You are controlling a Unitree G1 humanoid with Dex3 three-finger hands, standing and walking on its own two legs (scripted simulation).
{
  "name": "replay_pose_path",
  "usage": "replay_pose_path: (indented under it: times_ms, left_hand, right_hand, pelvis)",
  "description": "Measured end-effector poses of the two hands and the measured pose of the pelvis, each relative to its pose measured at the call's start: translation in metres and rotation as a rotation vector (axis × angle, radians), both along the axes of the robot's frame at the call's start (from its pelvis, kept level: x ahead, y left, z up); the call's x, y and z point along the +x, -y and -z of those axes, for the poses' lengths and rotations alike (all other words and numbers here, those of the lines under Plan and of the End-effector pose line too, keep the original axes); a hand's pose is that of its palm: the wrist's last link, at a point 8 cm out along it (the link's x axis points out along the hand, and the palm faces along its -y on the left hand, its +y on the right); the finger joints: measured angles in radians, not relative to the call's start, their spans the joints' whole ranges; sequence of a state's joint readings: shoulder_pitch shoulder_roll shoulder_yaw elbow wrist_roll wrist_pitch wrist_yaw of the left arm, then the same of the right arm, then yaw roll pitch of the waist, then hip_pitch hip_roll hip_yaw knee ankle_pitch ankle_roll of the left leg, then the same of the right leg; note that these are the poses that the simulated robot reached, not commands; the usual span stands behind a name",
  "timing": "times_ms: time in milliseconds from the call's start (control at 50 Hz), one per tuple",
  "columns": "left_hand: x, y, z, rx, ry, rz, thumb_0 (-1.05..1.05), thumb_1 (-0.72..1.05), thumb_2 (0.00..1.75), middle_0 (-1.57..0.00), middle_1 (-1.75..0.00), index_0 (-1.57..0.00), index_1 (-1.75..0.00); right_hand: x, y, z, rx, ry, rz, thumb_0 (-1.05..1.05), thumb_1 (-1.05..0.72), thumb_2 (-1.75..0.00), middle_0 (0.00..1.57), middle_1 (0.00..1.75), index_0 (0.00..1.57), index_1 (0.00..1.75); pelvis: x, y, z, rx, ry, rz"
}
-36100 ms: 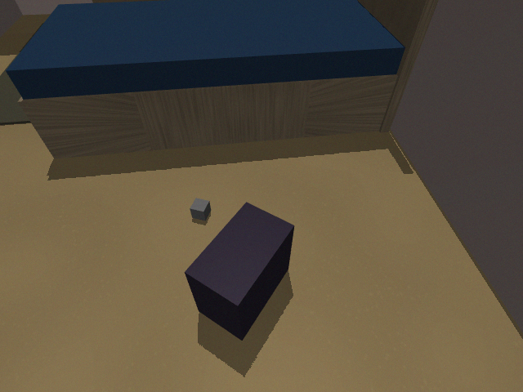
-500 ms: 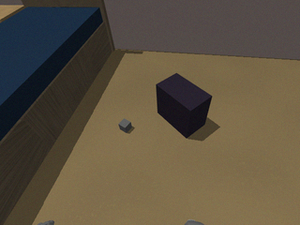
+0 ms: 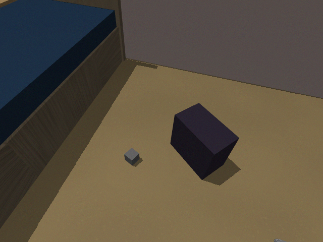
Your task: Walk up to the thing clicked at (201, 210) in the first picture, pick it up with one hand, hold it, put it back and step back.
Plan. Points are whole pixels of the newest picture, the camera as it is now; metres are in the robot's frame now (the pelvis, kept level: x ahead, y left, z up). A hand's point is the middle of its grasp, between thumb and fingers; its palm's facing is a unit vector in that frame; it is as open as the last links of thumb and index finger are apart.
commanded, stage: walk up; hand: left
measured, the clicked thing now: (132, 156) +0.78 +0.20 -0.73
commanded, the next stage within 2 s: none
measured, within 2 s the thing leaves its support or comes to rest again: neither
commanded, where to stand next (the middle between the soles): +0.39 -0.01 m, yaw -2 degrees
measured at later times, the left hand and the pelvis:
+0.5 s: hand (86, 194) +0.28 +0.23 -0.12, palm faces -0.08 -0.91 -0.40, open 7.4 cm; pelvis +0.17 -0.02 +0.00, yaw -3 degrees
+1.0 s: hand (76, 176) +0.36 +0.30 -0.16, palm faces -0.10 -0.94 -0.32, open 7.4 cm; pelvis +0.29 +0.04 +0.01, yaw -3 degrees
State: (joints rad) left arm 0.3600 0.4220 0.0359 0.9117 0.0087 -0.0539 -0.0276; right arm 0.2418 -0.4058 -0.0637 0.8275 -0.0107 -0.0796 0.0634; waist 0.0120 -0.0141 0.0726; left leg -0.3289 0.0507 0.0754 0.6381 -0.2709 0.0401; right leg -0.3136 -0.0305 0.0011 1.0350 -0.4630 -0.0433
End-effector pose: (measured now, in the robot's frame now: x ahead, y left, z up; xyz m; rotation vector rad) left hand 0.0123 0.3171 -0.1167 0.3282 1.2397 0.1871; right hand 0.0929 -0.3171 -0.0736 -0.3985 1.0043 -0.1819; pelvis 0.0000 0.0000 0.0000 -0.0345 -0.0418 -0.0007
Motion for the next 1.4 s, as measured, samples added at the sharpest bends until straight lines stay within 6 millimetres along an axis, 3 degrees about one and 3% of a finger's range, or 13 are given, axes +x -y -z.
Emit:
replay_pose_path:
  times_ms: [80,200,340,440,540,640,740,820,900,1040,1140,1260,1400]
  left_hand:
    - [0.059,-0.005,-0.008,-0.016,0.069,0.028,0.01,0.9,0.9,-0.2,-0.3,-0.21,-0.3]
    - [0.129,-0.004,-0.02,-0.01,0.107,0.077,0.0,0.91,0.9,-0.2,-0.3,-0.2,-0.3]
    - [0.209,0.017,-0.027,0.021,0.12,0.146,0.0,0.9,0.9,-0.2,-0.3,-0.2,-0.3]
    - [0.253,0.035,-0.03,0.048,0.191,0.152,0.0,0.9,0.9,-0.2,-0.3,-0.21,-0.3]
    - [0.263,0.04,-0.044,0.045,0.198,0.115,0.0,0.9,0.9,-0.2,-0.3,-0.21,-0.3]
    - [0.266,0.027,-0.044,0.045,0.148,0.103,0.0,0.9,0.9,-0.2,-0.3,-0.21,-0.3]
    - [0.278,0.0,-0.029,0.027,0.127,0.076,0.0,0.9,0.9,-0.2,-0.3,-0.21,-0.3]
    - [0.298,-0.025,-0.002,0.016,0.097,0.054,0.0,0.9,0.9,-0.2,-0.3,-0.21,-0.3]
    - [0.319,-0.029,0.011,-0.007,0.043,0.063,0.01,0.9,0.9,-0.2,-0.3,-0.2,-0.3]
    - [0.347,-0.026,0.009,-0.033,0.012,0.076,0.0,0.91,0.9,-0.2,-0.3,-0.2,-0.3]
    - [0.357,-0.022,0.008,-0.01,-0.018,0.076,0.0,0.91,0.9,-0.2,-0.3,-0.21,-0.3]
    - [0.366,-0.005,0.002,0.032,0.0,0.083,0.0,0.91,0.9,-0.2,-0.3,-0.2,-0.3]
    - [0.385,0.015,-0.012,0.019,0.05,0.103,0.0,0.9,0.9,-0.2,-0.3,-0.21,-0.3]
  right_hand:
    - [0.006,-0.011,-0.008,0.006,-0.019,0.035,0.01,-0.9,-0.9,0.2,0.3,0.2,0.3]
    - [0.011,-0.012,0.0,0.021,-0.081,0.087,0.01,-0.9,-0.9,0.2,0.3,0.21,0.3]
    - [0.026,0.005,0.03,0.062,-0.159,0.148,0.01,-0.9,-0.9,0.2,0.3,0.21,0.3]
    - [0.058,0.014,0.053,0.089,-0.204,0.145,0.01,-0.9,-0.9,0.2,0.3,0.2,0.3]
    - [0.105,0.015,0.042,0.103,-0.176,0.108,0.01,-0.91,-0.9,0.2,0.3,0.2,0.3]
    - [0.144,0.016,0.029,0.08,-0.134,0.093,0.01,-0.91,-0.9,0.2,0.3,0.2,0.3]
    - [0.175,0.007,0.019,0.028,-0.148,0.076,0.01,-0.91,-0.9,0.2,0.3,0.2,0.3]
    - [0.198,-0.006,0.015,-0.039,-0.124,0.086,0.01,-0.91,-0.9,0.2,0.3,0.2,0.3]
    - [0.21,-0.024,0.006,-0.048,-0.102,0.114,0.01,-0.9,-0.9,0.2,0.3,0.2,0.3]
    - [0.222,-0.04,-0.003,-0.046,-0.122,0.123,0.01,-0.9,-0.9,0.2,0.3,0.21,0.3]
    - [0.235,-0.036,0.01,-0.027,-0.118,0.134,0.01,-0.9,-0.9,0.2,0.3,0.21,0.3]
    - [0.251,-0.022,0.039,0.027,-0.103,0.15,0.01,-0.9,-0.9,0.2,0.3,0.21,0.3]
    - [0.253,-0.024,0.046,0.087,-0.119,0.147,0.01,-0.9,-0.9,0.2,0.3,0.2,0.3]
  pelvis:
    - [0.029,-0.005,-0.01,0.014,0.009,0.003]
    - [0.068,-0.007,-0.012,0.038,0.017,0.026]
    - [0.119,0.007,-0.001,0.064,0.006,0.048]
    - [0.151,0.022,0.007,0.037,0.018,0.045]
    - [0.177,0.022,-0.006,0.054,0.024,0.054]
    - [0.203,0.014,-0.01,0.034,0.019,0.054]
    - [0.232,-0.002,-0.005,0.009,0.011,0.041]
    - [0.257,-0.021,0.008,0.021,0.013,0.037]
    - [0.273,-0.032,0.005,0.012,0.018,0.051]
    - [0.289,-0.037,-0.006,0.016,0.015,0.06]
    - [0.295,-0.032,-0.002,0.033,0.013,0.078]
    - [0.294,-0.018,0.007,0.015,0.022,0.09]
    - [0.294,-0.01,-0.001,0.044,0.019,0.083]
